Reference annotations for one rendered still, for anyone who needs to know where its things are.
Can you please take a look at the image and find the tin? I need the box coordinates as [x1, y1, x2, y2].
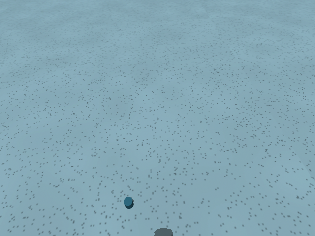
[124, 197, 134, 209]

